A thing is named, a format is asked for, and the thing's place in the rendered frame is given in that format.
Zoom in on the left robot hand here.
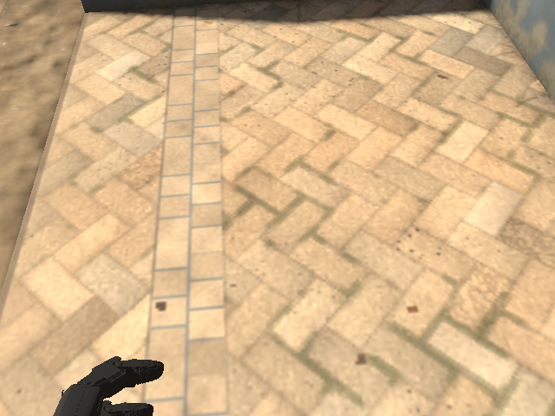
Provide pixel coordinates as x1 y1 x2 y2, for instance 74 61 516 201
53 356 164 416

